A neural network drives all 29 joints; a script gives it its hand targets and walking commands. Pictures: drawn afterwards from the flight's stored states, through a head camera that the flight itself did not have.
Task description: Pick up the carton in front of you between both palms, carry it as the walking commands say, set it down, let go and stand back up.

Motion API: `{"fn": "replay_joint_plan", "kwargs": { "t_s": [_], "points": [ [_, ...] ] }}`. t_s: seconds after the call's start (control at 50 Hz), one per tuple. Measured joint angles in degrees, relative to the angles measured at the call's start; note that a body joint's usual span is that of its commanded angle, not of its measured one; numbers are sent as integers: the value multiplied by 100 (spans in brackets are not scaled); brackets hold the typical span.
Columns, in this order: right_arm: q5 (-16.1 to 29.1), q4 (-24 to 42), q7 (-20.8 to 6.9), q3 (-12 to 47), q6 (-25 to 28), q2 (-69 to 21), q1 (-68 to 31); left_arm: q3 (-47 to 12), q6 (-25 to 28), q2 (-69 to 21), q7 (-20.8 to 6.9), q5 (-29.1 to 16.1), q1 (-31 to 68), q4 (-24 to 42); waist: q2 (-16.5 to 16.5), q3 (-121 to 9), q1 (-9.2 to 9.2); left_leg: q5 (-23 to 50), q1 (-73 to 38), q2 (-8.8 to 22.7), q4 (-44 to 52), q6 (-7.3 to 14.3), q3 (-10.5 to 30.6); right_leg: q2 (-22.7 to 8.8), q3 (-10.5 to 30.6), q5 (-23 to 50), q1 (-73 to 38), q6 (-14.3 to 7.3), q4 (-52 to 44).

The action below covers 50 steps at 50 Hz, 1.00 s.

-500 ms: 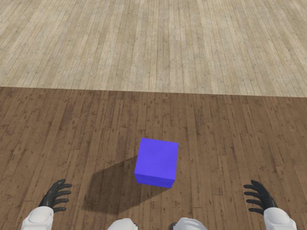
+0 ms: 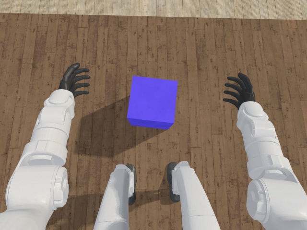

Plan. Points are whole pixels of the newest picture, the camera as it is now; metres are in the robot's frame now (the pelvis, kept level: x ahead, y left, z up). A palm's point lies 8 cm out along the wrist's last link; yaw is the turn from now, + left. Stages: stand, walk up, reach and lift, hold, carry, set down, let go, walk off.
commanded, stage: reach and lift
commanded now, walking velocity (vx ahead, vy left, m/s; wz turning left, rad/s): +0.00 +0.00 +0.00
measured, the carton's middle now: (152, 105) +0.52 -0.02 -0.55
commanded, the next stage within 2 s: none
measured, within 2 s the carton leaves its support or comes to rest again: neither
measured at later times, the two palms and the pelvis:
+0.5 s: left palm (96, 65) +0.56 +0.17 -0.17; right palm (215, 79) +0.50 -0.21 -0.17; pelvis +0.01 +0.00 -0.05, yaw -1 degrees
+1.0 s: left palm (110, 94) +0.54 +0.16 -0.41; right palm (196, 102) +0.49 -0.21 -0.41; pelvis -0.04 +0.00 -0.26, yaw -2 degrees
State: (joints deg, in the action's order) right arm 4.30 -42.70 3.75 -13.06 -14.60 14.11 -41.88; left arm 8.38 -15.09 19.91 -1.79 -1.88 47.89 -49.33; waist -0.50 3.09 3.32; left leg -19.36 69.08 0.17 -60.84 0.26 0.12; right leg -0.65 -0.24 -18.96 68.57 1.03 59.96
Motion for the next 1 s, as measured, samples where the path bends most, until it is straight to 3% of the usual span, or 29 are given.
{"fn": "replay_joint_plan", "kwargs": {
  "t_s": [0.18,0.28,0.44,0.56,0.66,0.86,1.0],
  "points": [
    [-204,-572,133,-563,-46,-147,-1907,298,-8,182,-89,201,2164,-1000,-34,77,119,216,1210,-31,-259,29,22,-27,-16,211,1179,25,234],
    [-449,-593,155,-920,113,-308,-2513,536,157,190,-120,462,2894,-1209,-43,73,160,231,1715,-45,-306,43,28,-39,-19,223,1674,40,273],
    [-788,-363,12,-1339,631,-615,-2283,928,562,-115,-69,895,2756,-951,-52,-337,143,105,2347,-50,-333,43,60,-40,-46,96,2287,35,281],
    [-877,-502,-67,-1452,977,-715,-1983,1077,825,-370,55,1013,2355,-888,-73,-842,73,-260,3263,-48,-1116,3,128,28,-9,-227,3209,77,1065],
    [-636,-611,25,-1220,1099,-613,-1972,829,958,-307,220,747,2245,-872,-45,-894,33,-659,4167,-50,-2190,-28,167,81,15,-652,4107,86,2129],
    [459,-665,443,-208,918,-79,-2620,-254,878,397,517,-454,2886,-903,33,36,52,-1077,5550,-74,-4419,-83,217,130,4,-1090,5488,59,4364],
    [749,-1211,563,54,751,130,-3481,-649,745,666,573,-845,3779,-1522,66,892,68,-1053,5933,-83,-5369,-79,221,158,13,-1060,5866,100,5303]
  ]
}}
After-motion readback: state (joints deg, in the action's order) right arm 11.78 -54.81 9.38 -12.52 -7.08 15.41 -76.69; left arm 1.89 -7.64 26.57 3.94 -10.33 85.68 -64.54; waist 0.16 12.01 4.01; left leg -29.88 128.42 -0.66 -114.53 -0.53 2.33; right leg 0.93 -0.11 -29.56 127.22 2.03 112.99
